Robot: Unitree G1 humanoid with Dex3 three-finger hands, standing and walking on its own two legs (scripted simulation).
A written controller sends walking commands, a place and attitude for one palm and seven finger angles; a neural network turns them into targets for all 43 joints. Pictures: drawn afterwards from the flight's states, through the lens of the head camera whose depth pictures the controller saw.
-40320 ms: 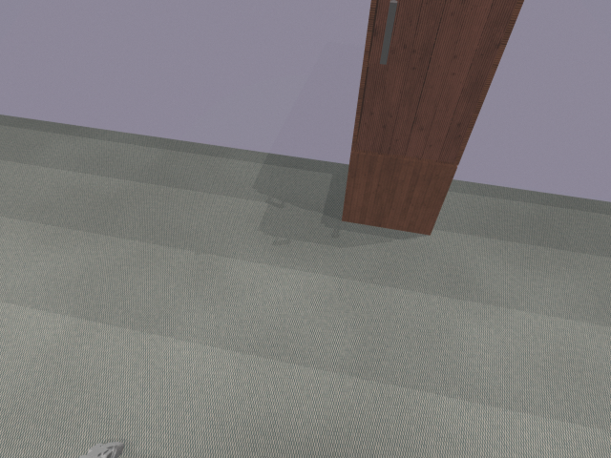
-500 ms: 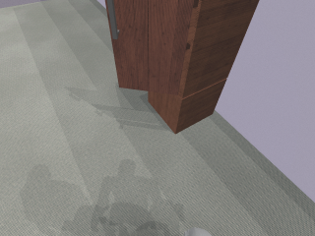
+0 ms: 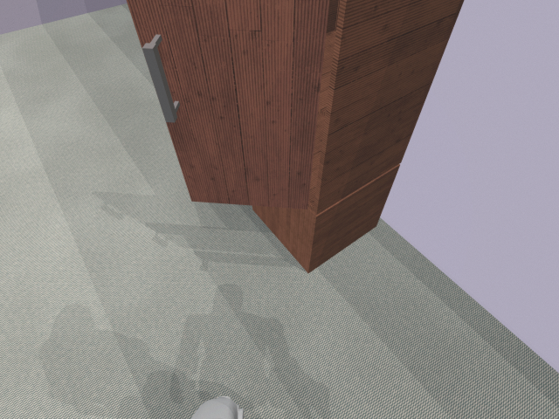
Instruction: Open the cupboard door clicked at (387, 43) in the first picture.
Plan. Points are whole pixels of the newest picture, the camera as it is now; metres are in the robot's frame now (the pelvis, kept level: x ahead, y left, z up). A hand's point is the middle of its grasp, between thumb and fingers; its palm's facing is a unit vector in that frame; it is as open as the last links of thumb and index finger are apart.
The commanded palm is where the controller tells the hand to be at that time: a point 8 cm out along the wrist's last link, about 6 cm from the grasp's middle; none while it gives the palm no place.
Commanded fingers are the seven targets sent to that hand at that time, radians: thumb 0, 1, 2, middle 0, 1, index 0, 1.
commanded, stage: take the last steps up to it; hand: left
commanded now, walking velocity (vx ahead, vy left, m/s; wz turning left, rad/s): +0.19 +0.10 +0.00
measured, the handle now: (164, 80) +0.72 +0.28 +0.08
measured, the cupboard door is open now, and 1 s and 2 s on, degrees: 49 49 49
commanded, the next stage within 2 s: come to a stop and stand still in 0.10 s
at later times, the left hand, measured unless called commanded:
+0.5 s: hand (124, 396) +0.18 +0.29 -0.19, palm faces +0.01 -0.99 -0.17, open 7.4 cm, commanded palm none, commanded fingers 0.00 0.90 0.90 -0.20 -0.30 -0.20 -0.30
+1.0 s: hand (170, 403) +0.17 +0.20 -0.18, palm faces -0.05 -0.97 -0.23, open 7.2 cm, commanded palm none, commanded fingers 0.00 0.90 0.90 -0.20 -0.30 -0.20 -0.30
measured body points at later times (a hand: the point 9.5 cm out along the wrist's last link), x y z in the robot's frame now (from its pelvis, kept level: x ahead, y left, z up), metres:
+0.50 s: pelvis +0.12 +0.10 +0.00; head +0.16 +0.14 +0.44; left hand +0.18 +0.34 -0.18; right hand +0.18 -0.15 -0.14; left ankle +0.16 +0.16 -0.75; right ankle +0.08 -0.06 -0.64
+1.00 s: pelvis +0.10 +0.02 -0.01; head +0.11 +0.01 +0.44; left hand +0.17 +0.25 -0.16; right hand +0.05 -0.21 -0.17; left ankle +0.13 +0.14 -0.73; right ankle +0.04 -0.10 -0.75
